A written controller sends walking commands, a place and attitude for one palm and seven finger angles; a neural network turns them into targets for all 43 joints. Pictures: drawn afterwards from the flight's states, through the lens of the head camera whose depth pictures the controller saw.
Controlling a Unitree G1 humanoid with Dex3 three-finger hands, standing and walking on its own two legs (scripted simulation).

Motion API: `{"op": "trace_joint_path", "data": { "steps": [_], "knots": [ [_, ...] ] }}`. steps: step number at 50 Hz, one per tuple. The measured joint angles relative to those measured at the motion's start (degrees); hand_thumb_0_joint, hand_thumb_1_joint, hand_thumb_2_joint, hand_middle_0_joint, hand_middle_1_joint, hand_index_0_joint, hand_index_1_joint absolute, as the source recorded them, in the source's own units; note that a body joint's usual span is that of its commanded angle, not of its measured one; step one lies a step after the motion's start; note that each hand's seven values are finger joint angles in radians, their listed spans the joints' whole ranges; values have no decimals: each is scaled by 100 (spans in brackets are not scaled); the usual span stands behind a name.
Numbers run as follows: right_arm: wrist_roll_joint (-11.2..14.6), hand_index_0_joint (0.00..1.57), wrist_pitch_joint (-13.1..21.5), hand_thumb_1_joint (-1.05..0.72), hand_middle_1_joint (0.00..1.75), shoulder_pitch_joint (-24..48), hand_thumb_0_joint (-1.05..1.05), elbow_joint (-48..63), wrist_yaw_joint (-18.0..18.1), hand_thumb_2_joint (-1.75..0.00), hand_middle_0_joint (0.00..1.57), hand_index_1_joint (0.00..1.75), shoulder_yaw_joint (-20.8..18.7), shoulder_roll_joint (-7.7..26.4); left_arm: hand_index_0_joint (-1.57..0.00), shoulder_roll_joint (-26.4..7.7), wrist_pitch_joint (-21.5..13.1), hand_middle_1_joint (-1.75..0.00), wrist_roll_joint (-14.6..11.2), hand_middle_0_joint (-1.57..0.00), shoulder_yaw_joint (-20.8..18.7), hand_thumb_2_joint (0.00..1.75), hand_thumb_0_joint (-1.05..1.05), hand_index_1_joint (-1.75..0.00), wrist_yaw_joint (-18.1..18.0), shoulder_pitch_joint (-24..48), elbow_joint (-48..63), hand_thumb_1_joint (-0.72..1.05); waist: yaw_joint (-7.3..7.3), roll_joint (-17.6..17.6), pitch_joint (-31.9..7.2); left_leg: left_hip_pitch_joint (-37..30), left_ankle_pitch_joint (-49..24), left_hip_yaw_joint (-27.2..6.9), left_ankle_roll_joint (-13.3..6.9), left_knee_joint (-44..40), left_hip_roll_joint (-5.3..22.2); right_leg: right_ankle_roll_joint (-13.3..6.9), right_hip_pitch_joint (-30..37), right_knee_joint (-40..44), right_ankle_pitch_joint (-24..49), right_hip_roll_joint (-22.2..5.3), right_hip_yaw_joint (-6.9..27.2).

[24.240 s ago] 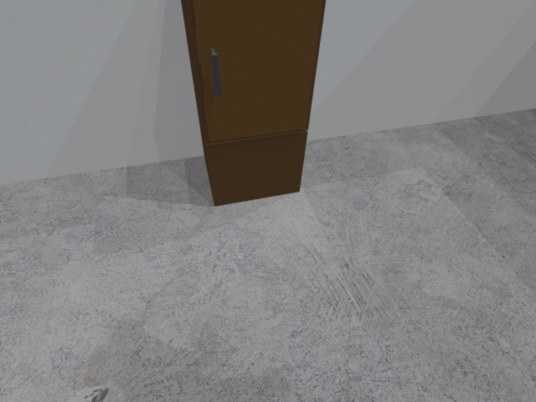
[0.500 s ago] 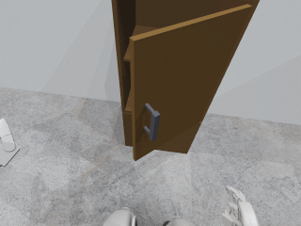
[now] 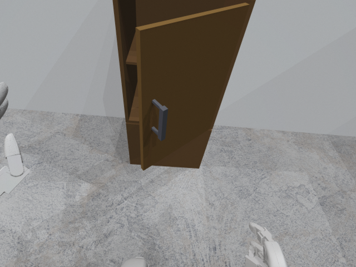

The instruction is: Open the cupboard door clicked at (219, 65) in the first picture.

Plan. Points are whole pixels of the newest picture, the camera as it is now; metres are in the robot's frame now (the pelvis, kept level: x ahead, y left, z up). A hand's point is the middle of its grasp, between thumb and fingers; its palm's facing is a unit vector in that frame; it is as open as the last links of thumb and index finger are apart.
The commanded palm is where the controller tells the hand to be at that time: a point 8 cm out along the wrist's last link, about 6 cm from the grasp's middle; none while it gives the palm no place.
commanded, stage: stop stepping back and stand still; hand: left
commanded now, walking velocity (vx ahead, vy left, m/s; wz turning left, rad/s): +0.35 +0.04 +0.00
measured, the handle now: (158, 120) +0.54 +0.12 -0.03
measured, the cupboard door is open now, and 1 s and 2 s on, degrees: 41 41 41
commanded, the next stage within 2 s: let the arm hang, fingers relaxed in 1.94 s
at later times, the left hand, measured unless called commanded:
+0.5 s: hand out of the picture +0.10 +0.24 +0.20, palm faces +0.49 -0.74 -0.47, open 7.4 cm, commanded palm +0.05 +0.27 +0.19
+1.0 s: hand out of the picture +0.11 +0.25 +0.18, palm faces +0.46 -0.74 -0.48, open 7.4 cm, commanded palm +0.04 +0.29 +0.19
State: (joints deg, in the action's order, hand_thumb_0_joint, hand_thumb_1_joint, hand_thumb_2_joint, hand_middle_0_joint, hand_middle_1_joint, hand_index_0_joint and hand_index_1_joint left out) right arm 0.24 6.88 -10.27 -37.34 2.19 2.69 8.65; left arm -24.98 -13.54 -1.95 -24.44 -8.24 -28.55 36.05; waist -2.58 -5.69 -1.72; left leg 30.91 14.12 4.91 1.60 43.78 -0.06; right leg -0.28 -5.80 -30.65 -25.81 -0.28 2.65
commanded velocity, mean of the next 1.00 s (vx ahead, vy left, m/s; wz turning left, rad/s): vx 0.12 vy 0.04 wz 0.00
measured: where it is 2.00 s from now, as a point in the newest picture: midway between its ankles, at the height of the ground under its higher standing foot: outside the picture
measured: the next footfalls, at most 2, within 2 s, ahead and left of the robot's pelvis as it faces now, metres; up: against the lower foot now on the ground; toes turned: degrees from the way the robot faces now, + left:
left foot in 0.02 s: +0.10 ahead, +0.09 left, +0.00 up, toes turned +2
right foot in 0.28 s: -0.03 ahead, -0.09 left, +0.00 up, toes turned -3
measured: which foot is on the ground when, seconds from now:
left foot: up 0.00-0.00, down 0.02-0.28, up 0.30-0.66, down 0.68-1.00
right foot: down 0.00-0.04, up 0.06-0.26, down 0.28-1.00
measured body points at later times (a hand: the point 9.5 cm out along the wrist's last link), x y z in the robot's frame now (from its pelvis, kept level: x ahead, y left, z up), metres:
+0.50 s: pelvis -0.10 -0.03 +0.02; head -0.13 -0.05 +0.47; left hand +0.07 +0.28 +0.23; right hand +0.02 -0.29 -0.08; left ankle -0.09 +0.13 -0.65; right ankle -0.07 -0.09 -0.73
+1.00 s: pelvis -0.09 -0.01 +0.01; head -0.08 -0.02 +0.46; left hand +0.08 +0.29 +0.21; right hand +0.07 -0.24 -0.09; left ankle -0.13 +0.11 -0.71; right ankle -0.07 -0.09 -0.73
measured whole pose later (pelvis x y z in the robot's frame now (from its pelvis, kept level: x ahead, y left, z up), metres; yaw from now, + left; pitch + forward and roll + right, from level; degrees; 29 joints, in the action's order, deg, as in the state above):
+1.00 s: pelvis -0.09 -0.01 +0.01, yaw +1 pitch +0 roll +0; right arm 0.4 6.1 -12.6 -37.4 2.4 0.4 11.3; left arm -22.0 -12.8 -0.9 -23.6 -9.0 -29.6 24.7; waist 0.2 1.5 0.1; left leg 14.8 23.7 1.5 -0.2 39.3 1.2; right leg -3.8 -15.1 -30.2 -15.1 1.0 -5.7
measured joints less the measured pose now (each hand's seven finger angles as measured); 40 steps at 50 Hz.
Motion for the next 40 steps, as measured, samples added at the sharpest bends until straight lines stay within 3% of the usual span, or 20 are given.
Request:
{"op": "trace_joint_path", "data": {
  "steps": [1,3,4,7,11,14,16,19,21,24,28,32,34,36,40],
  "knots": [
    [18,21,11,-90,30,-120,1,73,48,-90,20,30,5,92,-22,-26,4,-30,-29,-21,-83,90,2,-30,6,-130,60,89,80,101,-71,-439,-530,-50,-101,-502,-3,22,-111,-257,37,45,-107],
    [12,21,82,-90,30,-190,1,118,113,-90,20,30,-125,191,-22,-175,42,-30,-66,-21,-245,90,2,-30,-4,-129,-57,89,317,228,-89,-743,-158,-74,-483,-950,-14,63,-570,-1200,-140,88,-204],
    [22,21,109,-90,30,-195,1,95,117,-90,20,30,-188,190,-22,-268,41,-30,-79,-21,-277,90,2,-30,-3,-11,-259,89,412,198,-19,-801,-188,-55,-539,-1013,-61,60,-770,-1627,-362,116,-111],
    [-16,21,142,-91,30,-261,1,41,130,-90,20,30,-210,225,-22,-367,148,-30,-105,-21,-335,90,1,-30,-32,94,-855,89,612,185,95,-1051,-648,-17,-486,-1489,-56,91,-1220,-2031,-347,175,-152],
    [-44,21,84,-91,30,-541,1,106,140,-90,20,30,-233,278,-21,-260,367,-30,-77,-21,-274,90,2,-30,-50,-414,-1031,89,736,274,62,-1193,-826,-6,-386,-1920,47,16,-1204,-1331,-113,180,-557],
    [-59,21,20,-91,30,-781,1,178,154,-90,20,30,-310,331,-21,-170,437,-30,14,-21,-89,90,2,-30,-39,-799,-765,89,693,296,-27,-841,-54,-20,-306,-1493,14,-169,-732,-365,-246,168,-747],
    [-83,21,-57,-91,30,-756,1,21,150,-90,20,29,-373,395,-22,-96,416,-30,87,-21,37,90,2,-30,4,-827,-528,89,472,317,37,-262,630,-194,-205,-136,-18,-411,-880,-260,570,173,-761],
    [-146,21,-158,-91,30,-752,1,-363,123,-90,20,29,-393,443,-22,9,230,-30,171,-22,72,90,2,-30,99,-652,-492,89,183,226,-99,336,322,-342,-84,1818,-65,-521,-1005,-176,972,110,-702],
    [-135,21,-178,-91,30,-811,1,-423,165,-90,20,30,-392,441,-22,67,72,-30,189,-22,10,90,2,-30,92,-443,-775,88,136,223,-301,352,-2,-317,-83,2159,34,-500,-1008,58,994,67,-700],
    [-92,21,-85,-91,30,-810,1,-380,249,-90,20,30,-421,479,-22,159,-48,-30,170,-22,-44,90,1,-30,31,-66,-1421,88,195,337,-473,-31,-26,-254,-154,1635,150,-438,-989,399,1288,-22,-754],
    [-69,21,18,-91,30,-687,1,-291,314,-90,20,30,-451,551,-22,339,26,-30,166,-21,105,90,1,-30,-52,165,-1938,89,253,506,-495,-887,479,-70,-288,127,178,-382,-978,638,1502,-95,-788],
    [-92,21,56,-91,30,-598,1,-149,308,-90,20,29,-411,497,-21,443,126,-30,185,-21,285,90,1,-30,-106,-73,-1679,89,252,428,-398,-1752,696,143,-413,-1280,83,-389,-1006,650,1550,-98,-793],
    [-105,21,84,-91,30,-582,1,18,297,-90,20,29,-387,508,-21,449,139,-30,180,-21,316,90,2,-30,-126,-200,-1366,89,248,488,-289,-2148,615,48,-504,-1903,106,-374,-1075,448,1459,18,-876],
    [-107,21,103,-91,30,-492,1,88,278,-90,20,30,-387,420,-22,353,123,-30,175,-21,260,90,2,-30,-155,-206,-1119,89,244,375,-104,-2178,155,-11,-304,-1891,101,-287,-1204,-7,1223,6,-852],
    [-108,21,197,-91,30,-481,1,106,182,-90,20,30,-294,213,-22,119,156,-30,197,-21,55,90,2,-30,-158,-120,-934,89,226,199,-39,-2206,433,-33,-89,-1559,31,-36,-1260,-588,600,-40,-660]
  ]
}}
